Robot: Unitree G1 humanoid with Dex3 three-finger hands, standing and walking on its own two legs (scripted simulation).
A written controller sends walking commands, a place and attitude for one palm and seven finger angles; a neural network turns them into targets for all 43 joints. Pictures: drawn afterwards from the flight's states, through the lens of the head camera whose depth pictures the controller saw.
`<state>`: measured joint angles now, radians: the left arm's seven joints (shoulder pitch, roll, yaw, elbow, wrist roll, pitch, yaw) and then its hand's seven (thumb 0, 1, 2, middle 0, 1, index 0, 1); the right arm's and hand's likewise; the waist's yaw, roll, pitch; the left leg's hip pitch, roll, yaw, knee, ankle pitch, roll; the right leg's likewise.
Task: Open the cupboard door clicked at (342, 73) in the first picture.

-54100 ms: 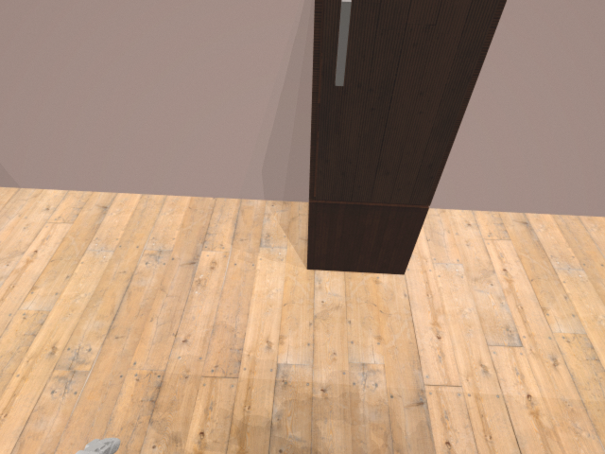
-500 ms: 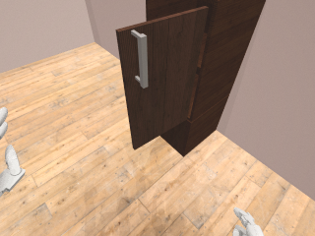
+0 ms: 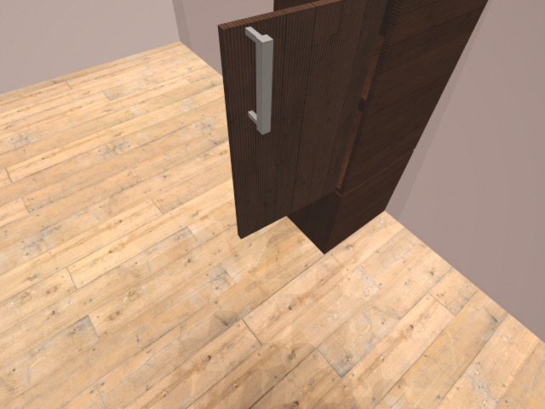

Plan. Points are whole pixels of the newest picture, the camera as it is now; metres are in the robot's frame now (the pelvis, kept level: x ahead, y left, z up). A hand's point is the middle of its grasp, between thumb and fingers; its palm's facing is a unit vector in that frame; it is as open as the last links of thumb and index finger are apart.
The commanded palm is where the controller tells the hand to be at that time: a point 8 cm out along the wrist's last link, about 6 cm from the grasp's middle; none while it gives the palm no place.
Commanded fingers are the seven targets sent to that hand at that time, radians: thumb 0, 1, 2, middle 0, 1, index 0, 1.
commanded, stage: let the arm hang, fingers relaxed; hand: left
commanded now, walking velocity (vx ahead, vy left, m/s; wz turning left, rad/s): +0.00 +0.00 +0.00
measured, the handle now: (257, 84) +0.59 +0.07 +0.15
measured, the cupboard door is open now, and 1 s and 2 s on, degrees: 85 85 85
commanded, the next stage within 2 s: look to check the result in 0.64 s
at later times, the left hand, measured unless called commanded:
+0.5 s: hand out of the picture +0.00 +0.17 -0.17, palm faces +0.02 -0.98 -0.19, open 7.3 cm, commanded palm none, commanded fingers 0.00 0.90 0.90 -0.20 -0.30 -0.20 -0.30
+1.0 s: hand out of the picture +0.01 +0.20 -0.17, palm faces +0.02 -0.97 -0.25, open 7.4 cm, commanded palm none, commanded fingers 0.00 0.90 0.90 -0.20 -0.30 -0.20 -0.30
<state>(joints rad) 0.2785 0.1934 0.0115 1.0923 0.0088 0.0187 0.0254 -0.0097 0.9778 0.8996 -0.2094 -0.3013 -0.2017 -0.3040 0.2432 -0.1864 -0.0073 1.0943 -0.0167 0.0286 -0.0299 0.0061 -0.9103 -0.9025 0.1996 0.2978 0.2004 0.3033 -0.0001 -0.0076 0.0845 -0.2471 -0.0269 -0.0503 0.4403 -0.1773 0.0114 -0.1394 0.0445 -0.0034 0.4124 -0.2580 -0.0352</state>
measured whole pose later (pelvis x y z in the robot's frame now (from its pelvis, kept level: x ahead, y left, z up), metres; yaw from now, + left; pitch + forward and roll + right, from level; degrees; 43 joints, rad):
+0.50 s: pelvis -0.01 +0.01 +0.00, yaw -1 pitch -2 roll +0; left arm 0.26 0.13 0.01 1.13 0.01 0.00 0.04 0.01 0.92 0.90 -0.20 -0.30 -0.20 -0.30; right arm 0.27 -0.14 -0.01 1.14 -0.02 0.01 -0.03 0.00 -0.92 -0.90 0.20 0.30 0.20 0.30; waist -0.01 0.02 0.04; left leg -0.22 -0.05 -0.03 0.40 -0.15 0.03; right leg -0.14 0.02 0.01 0.42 -0.26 -0.02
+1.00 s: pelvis +0.00 +0.01 +0.00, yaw +0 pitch -2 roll +0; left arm 0.23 0.19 0.02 1.14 0.01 -0.01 0.03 0.00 0.91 0.90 -0.20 -0.30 -0.20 -0.30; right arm 0.21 -0.21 -0.01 1.14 -0.02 0.00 -0.03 0.00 -0.91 -0.90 0.20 0.30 0.20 0.30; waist -0.01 0.02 0.06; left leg -0.20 -0.05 -0.04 0.37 -0.15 0.02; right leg -0.11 0.02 0.01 0.39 -0.25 -0.03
